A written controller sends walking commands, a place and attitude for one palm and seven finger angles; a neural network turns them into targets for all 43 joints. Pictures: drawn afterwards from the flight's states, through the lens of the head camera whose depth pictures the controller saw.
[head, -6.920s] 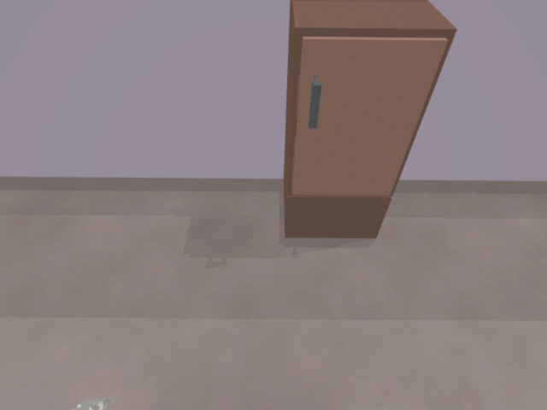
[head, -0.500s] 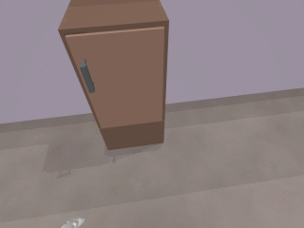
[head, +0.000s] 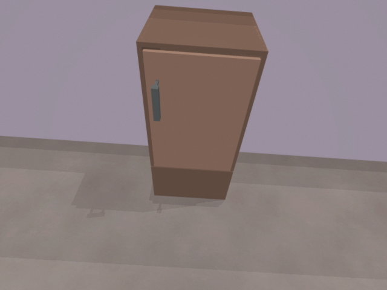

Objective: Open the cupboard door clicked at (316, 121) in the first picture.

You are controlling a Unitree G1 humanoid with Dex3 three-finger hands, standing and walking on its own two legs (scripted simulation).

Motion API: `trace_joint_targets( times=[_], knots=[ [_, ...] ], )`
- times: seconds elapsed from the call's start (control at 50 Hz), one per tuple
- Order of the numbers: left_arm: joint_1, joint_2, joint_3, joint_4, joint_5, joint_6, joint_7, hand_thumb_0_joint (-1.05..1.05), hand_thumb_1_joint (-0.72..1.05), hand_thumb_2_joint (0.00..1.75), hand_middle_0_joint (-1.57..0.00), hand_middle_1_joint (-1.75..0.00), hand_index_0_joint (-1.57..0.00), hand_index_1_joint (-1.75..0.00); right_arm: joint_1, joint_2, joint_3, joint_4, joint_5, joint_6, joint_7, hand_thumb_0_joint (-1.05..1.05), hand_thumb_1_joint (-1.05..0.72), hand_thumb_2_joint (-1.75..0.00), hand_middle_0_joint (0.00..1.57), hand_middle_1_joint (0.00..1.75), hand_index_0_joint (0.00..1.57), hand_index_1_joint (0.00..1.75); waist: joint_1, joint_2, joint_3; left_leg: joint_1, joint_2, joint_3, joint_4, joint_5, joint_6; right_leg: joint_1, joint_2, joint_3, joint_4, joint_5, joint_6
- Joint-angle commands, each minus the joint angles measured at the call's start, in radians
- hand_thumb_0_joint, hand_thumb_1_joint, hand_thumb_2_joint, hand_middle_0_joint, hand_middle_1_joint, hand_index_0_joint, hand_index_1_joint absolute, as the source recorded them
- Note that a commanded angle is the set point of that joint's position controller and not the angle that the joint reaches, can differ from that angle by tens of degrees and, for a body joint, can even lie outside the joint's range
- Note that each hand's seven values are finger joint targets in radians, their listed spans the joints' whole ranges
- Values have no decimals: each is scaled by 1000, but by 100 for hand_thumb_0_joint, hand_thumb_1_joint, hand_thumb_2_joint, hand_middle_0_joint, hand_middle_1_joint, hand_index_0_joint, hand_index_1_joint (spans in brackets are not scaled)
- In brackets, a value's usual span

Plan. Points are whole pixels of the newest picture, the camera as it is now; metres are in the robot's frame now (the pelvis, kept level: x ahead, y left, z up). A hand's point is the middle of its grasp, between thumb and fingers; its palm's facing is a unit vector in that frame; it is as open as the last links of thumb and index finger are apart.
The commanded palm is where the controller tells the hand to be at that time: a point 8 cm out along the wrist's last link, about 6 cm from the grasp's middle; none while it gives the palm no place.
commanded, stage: take the last steps up to it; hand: left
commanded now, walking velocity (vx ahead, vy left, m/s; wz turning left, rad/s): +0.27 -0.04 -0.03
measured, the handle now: (157, 100) +0.73 +0.21 -0.03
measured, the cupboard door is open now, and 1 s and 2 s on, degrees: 0 0 0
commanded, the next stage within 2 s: come to a stop and stand still in 0.38 s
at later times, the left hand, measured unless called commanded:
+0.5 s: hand (146, 264) +0.22 +0.14 -0.17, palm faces +0.01 -0.97 -0.22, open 7.3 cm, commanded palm none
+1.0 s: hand (139, 270) +0.20 +0.15 -0.17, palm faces -0.01 -0.97 -0.22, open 7.4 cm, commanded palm none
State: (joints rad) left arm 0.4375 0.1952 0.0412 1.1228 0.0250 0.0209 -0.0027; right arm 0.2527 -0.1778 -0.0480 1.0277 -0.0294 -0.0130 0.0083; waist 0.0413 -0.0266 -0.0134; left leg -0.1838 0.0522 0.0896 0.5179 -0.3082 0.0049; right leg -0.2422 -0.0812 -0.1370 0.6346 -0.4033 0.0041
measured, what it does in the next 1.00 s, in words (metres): walks ahead: right foot, then left foot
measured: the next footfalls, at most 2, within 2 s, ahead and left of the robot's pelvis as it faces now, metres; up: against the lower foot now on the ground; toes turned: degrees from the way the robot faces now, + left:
right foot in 0.38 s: +0.24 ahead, -0.15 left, +0.00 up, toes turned -10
left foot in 0.74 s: +0.28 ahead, +0.06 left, +0.00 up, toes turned +3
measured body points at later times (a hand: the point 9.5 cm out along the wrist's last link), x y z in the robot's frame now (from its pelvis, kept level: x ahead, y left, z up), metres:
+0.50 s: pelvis +0.14 -0.05 -0.01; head +0.15 -0.06 +0.44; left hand +0.22 +0.19 -0.15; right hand +0.07 -0.26 -0.18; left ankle +0.05 +0.09 -0.66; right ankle +0.20 -0.14 -0.73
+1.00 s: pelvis +0.17 -0.04 +0.00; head +0.20 -0.04 +0.45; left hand +0.21 +0.20 -0.15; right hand +0.26 -0.26 -0.15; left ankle +0.24 +0.07 -0.73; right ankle +0.12 -0.16 -0.70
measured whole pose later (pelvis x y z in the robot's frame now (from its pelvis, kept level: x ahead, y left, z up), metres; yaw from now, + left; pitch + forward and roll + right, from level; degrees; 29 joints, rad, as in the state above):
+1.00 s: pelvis +0.17 -0.04 +0.00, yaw -3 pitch -1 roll +0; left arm 0.23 0.19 0.04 1.04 0.02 0.05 0.02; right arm 0.11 -0.15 -0.04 1.00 -0.02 0.02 -0.02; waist 0.02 0.00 0.07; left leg -0.31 0.04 0.10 0.48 -0.16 0.02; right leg -0.29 -0.03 -0.04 0.79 -0.50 0.02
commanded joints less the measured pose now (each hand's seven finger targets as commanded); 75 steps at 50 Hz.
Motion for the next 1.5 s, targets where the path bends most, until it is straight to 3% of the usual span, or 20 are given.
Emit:
trace_joint_targets(
  times=[0.0, 0.08, 0.26, 0.32, 0.34, 0.36, 0.38, 0.42, 0.5, 0.66, 0.7, 0.76, 0.86, 0.92, 1.0, 1.04, 1.06, 1.08, 1.28, 1.48],
  knots=[
    [-199, 51, 15, -136, 5, -38, -11, 0, 90, 90, -20, -30, -20, -30, 170, -163, -21, 15, 3, -20, -35, 0, -90, -90, 20, 30, 20, 30, -104, 228, 234, 60, 321, -406, -429, -329, 168, -462, -31, 90, 396, -27, -10],
    [-111, 19, 15, -83, 1, -35, -21, 0, 90, 90, -20, -30, -20, -30, 128, -107, -4, 18, 12, -49, -43, 0, -90, -90, 20, 30, 20, 30, -42, 156, 171, 74, 226, -177, -382, 91, 142, -379, -43, 79, 402, 126, 21],
    [-259, 5, 22, -136, -8, -39, -19, 0, 90, 90, -20, -30, -20, -30, 192, -106, -20, 76, -2, -45, -44, 0, -90, -90, 20, 30, 20, 30, -64, 147, 190, 68, 249, -102, -275, 319, 144, -227, -14, 26, 53, 147, 3],
    [-45, 50, 38, -66, -1, -60, -16, 0, 90, 90, -20, -30, -20, -30, 173, -105, -19, 86, 4, -39, -41, 0, -90, -90, 20, 30, 20, 30, 36, 69, 71, 2, 164, -17, 9, 375, 82, 112, 45, -14, -110, 236, -20],
    [80, 121, 52, -28, 6, -78, -7, 0, 90, 90, -20, -30, -20, -30, 195, -72, -14, 80, 15, -43, -32, 0, -90, -90, 20, 30, 20, 30, 83, -77, -34, -129, 92, 38, 263, 249, 42, 317, -91, 155, -162, 268, -68],
    [142, 220, 71, -21, -1, -83, 5, 0, 90, 90, -20, -30, -20, -30, 233, -11, -2, 45, 25, -43, -25, 0, -90, -90, 20, 30, 20, 30, 70, -318, -109, -321, -35, 56, 575, -256, 11, 427, -350, 528, -305, 378, -178],
    [104, 222, 70, -32, -15, -77, 12, 0, 90, 90, -20, -30, -20, -30, 184, -46, -7, 33, 28, -30, -30, 0, -90, -90, 20, 30, 20, 30, 74, -212, -104, -334, -6, -61, 709, -314, 27, 316, -376, 578, -387, 189, -236],
    [-83, 147, 50, -83, -12, -67, 22, 0, 90, 90, -20, -30, -20, -30, 89, -39, -13, 15, 13, -23, -22, 0, -90, -90, 20, 30, 20, 30, 24, -103, 53, -384, 62, -104, 766, -155, 31, 75, -324, 498, -450, -74, -218],
    [-219, 49, 12, -112, -2, -71, 33, 0, 90, 90, -20, -30, -20, -30, 181, 25, 8, 59, 7, 9, -21, 0, -90, -90, 20, 30, 20, 30, -77, -63, 64, -183, 65, -64, 485, -60, -14, -131, -208, 175, -435, 310, -151],
    [-193, 115, 28, -108, -5, -26, 44, 0, 90, 90, -20, -30, -20, -30, 93, -19, 0, 15, 17, 34, -30, 0, -90, -90, 20, 30, 20, 30, -54, -91, 33, -39, 6, -29, 41, 101, -39, -47, -184, 160, -248, 550, -143],
    [-177, 93, 28, -123, -11, -12, 43, 0, 90, 90, -20, -30, -20, -30, 83, -70, -8, 0, 14, 25, -31, 0, -90, -90, 20, 30, 20, 30, -51, 26, 29, 44, 83, -104, -46, 391, -2, -109, -110, 126, -151, 434, -78],
    [-158, 53, 14, -137, -16, 10, 44, 0, 90, 90, -20, -30, -20, -30, -7, -144, -15, -45, 8, 20, -44, 0, -90, -90, 20, 30, 20, 30, -30, 312, 47, -93, 286, -311, -259, 549, 160, -72, 47, 56, 167, -115, 4],
    [-142, 37, 14, -125, -11, 7, 33, 0, 90, 90, -20, -30, -20, -30, -76, -146, -22, -71, 5, 19, -52, 0, -90, -90, 20, 30, 20, 30, -34, 118, -47, 51, 265, -229, -172, 590, 194, -159, 39, 129, 310, -121, 13],
    [-165, 24, 7, -139, -10, 5, 31, 0, 90, 90, -20, -30, -20, -30, -44, -157, -32, -53, 6, 22, -47, 0, -90, -90, 20, 30, 20, 30, -63, 155, -78, 98, 255, -221, -170, 568, 186, -127, 34, 109, 181, -115, 21],
    [-73, 33, 1, -103, -10, -7, 35, 0, 90, 90, -20, -30, -20, -30, -67, -142, -32, -46, 17, 24, -36, 0, -90, -90, 20, 30, 20, 30, -25, 151, -93, 35, 180, -166, -115, 396, 113, 54, 42, 73, -184, 131, 18],
    [-110, 111, 5, -108, -1, -21, 40, 0, 90, 90, -20, -30, -20, -30, -66, -61, -21, -59, 29, 27, -27, 0, -90, -90, 20, 30, 20, 30, -53, -82, -6, -101, 46, -67, -19, 103, 3, 54, -127, 287, -342, 262, -44],
    [-159, 145, 4, -124, -4, -22, 39, 0, 90, 90, -20, -30, -20, -30, -72, -40, -10, -63, 27, 31, -16, 0, -90, -90, 20, 30, 20, 30, -63, -94, 31, -83, 7, -53, -25, 13, -18, -34, -196, 309, -365, 235, -84],
    [-183, 148, 9, -126, -4, -28, 38, 0, 90, 90, -20, -30, -20, -30, -100, -43, -8, -61, 17, 46, -19, 0, -90, -90, 20, 30, 20, 30, -52, -219, 64, -63, 5, -56, 14, -19, -22, -114, -182, 333, -399, 165, -101],
    [-162, 79, -6, -68, -17, -18, 35, 0, 90, 90, -20, -30, -20, -30, 33, -52, 18, 67, 12, 29, -30, 0, -90, -90, 20, 30, 20, 30, -54, 9, 174, -8, 32, -98, -105, 91, -17, -143, -48, 235, -408, -95, -47],
    [-102, 33, -17, -21, -24, -28, 37, 0, 90, 90, -20, -30, -20, -30, 103, -35, 30, 111, 17, 6, -46, 0, -90, -90, 20, 30, 20, 30, -39, 37, 98, 0, 55, -111, -144, 204, -10, 3, -21, 184, -349, 148, -38]
  ],
)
